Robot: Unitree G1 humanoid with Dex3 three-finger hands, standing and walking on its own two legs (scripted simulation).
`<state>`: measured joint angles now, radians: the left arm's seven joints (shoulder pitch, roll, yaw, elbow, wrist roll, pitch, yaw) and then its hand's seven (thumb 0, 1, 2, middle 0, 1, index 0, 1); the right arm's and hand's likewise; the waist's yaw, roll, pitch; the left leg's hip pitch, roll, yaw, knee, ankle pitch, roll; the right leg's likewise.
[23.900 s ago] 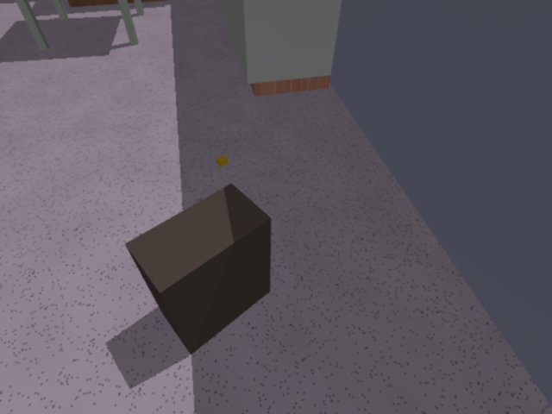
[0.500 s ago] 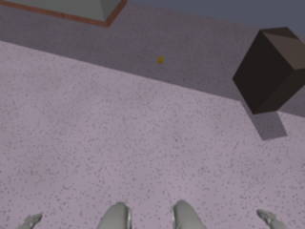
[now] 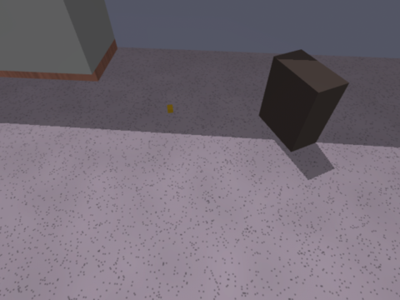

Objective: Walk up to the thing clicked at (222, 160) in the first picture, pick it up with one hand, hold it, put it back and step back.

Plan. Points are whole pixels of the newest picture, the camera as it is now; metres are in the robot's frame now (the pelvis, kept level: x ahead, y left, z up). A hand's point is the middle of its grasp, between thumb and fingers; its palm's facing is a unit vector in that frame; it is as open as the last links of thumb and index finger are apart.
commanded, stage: walk up
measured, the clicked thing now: (170, 108) +1.46 +0.26 -0.73
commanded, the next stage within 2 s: stand in 0.84 s
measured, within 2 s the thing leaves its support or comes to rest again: neither
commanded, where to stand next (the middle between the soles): +0.08 -0.01 m, yaw +2 degrees
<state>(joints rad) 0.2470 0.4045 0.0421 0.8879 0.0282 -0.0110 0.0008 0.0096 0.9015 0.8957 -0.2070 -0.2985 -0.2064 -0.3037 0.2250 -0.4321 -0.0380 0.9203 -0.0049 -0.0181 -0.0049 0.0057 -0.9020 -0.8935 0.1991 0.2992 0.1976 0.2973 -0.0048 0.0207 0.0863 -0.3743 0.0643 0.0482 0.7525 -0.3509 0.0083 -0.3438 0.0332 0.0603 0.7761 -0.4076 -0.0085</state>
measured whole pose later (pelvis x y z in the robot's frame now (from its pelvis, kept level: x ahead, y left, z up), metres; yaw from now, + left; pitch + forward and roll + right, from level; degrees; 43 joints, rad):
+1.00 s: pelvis +0.01 +0.00 +0.04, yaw -3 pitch -3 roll +0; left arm 0.04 0.34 0.01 1.14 0.01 -0.01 -0.01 0.01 0.90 0.90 -0.21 -0.30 -0.20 -0.30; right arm 0.06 -0.36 -0.01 1.14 -0.01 -0.01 0.00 0.00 -0.90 -0.89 0.20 0.30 0.20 0.30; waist -0.02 0.01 0.07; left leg -0.13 0.06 0.08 0.37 -0.19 -0.03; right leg -0.13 0.01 0.05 0.38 -0.20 0.01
